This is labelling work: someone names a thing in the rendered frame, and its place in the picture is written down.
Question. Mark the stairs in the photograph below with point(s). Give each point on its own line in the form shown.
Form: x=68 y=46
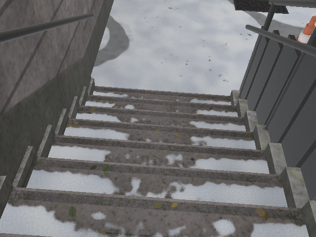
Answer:
x=149 y=163

